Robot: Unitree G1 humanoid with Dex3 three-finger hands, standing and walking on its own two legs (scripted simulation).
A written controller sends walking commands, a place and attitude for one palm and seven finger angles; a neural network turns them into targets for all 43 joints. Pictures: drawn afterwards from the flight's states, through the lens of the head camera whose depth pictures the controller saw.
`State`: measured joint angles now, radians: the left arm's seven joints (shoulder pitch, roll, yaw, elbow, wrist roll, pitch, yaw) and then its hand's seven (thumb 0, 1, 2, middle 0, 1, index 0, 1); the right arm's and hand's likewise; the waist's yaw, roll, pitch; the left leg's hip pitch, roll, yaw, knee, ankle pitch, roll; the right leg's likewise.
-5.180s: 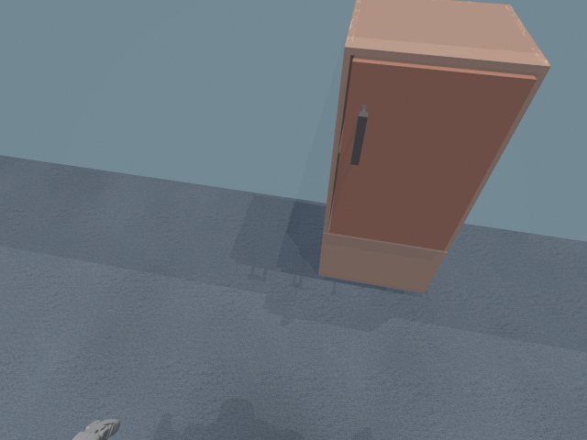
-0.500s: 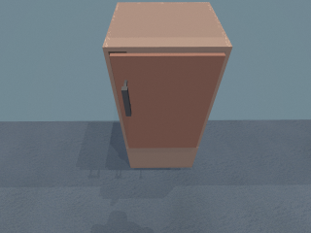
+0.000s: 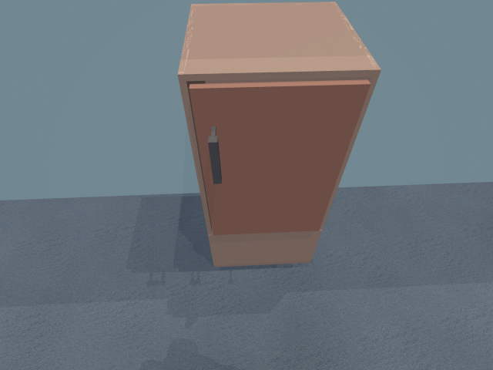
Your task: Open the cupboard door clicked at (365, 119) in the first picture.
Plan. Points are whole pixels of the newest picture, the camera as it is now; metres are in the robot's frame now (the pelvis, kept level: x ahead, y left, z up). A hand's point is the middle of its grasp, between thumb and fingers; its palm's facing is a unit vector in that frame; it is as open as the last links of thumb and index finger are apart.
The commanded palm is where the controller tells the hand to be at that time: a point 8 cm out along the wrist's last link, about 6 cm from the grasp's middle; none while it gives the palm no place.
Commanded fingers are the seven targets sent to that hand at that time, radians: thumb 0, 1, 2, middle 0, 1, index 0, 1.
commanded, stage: shuffle to correct the standing spot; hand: left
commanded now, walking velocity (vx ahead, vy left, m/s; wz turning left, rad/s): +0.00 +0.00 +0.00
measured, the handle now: (215, 155) +0.59 +0.12 -0.04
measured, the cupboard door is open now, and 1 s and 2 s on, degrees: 0 0 0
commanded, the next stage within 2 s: come to a stop and stand still in 0.72 s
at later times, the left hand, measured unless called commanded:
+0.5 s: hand out of the picture +0.05 +0.11 -0.19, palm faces +0.12 -0.98 -0.18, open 7.3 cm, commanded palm none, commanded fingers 0.00 0.90 0.90 -0.20 -0.30 -0.20 -0.30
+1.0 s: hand out of the picture +0.14 +0.04 -0.17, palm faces +0.11 -0.96 -0.25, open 7.4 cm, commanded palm none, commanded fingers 0.00 0.90 0.90 -0.20 -0.30 -0.20 -0.30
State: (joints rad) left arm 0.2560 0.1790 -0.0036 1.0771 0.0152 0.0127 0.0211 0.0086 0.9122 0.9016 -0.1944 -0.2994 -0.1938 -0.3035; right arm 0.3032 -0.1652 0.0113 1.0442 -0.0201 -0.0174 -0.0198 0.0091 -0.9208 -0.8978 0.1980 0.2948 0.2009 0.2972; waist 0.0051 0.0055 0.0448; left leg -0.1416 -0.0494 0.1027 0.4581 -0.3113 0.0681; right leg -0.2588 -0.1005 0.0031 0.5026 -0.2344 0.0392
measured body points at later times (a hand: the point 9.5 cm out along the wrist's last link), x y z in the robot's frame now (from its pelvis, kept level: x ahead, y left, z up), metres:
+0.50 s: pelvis +0.06 -0.06 -0.01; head +0.10 -0.05 +0.43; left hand +0.04 +0.16 -0.17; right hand +0.07 -0.30 -0.17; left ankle -0.01 +0.03 -0.71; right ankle +0.02 -0.17 -0.74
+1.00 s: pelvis +0.10 -0.16 -0.01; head +0.14 -0.18 +0.43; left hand +0.13 +0.09 -0.15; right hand +0.16 -0.41 -0.18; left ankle +0.03 -0.01 -0.70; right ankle +0.14 -0.28 -0.74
